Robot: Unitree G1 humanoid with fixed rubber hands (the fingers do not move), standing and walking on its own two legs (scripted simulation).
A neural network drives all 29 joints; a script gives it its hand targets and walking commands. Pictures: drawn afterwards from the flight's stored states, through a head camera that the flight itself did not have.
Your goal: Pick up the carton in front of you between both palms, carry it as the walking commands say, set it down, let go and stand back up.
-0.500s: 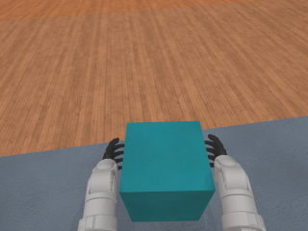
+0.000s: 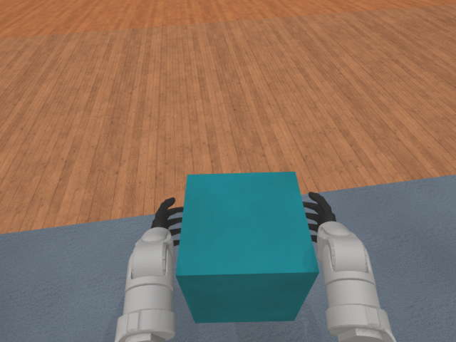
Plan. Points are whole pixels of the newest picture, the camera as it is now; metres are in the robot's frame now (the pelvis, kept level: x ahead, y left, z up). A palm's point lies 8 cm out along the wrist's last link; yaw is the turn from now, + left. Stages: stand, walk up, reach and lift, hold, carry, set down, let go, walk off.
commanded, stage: hold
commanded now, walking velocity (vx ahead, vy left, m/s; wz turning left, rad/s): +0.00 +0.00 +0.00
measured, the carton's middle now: (242, 250) +0.30 +0.00 -0.02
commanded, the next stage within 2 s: carry in 0.36 s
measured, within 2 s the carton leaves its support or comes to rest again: neither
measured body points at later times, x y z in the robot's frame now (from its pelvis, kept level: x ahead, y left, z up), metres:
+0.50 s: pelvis +0.02 +0.00 -0.01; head -0.02 -0.01 +0.44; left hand +0.32 +0.15 +0.05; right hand +0.32 -0.15 +0.05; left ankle +0.02 +0.13 -0.74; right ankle +0.02 -0.13 -0.74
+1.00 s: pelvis +0.23 -0.02 -0.01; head +0.23 -0.03 +0.44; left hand +0.52 +0.12 +0.08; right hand +0.51 -0.19 +0.08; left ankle +0.10 +0.09 -0.75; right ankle +0.31 -0.12 -0.73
